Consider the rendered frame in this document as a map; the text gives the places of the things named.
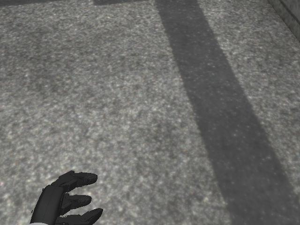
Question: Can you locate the left robot hand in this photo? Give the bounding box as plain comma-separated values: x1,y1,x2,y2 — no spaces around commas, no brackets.
30,171,103,225

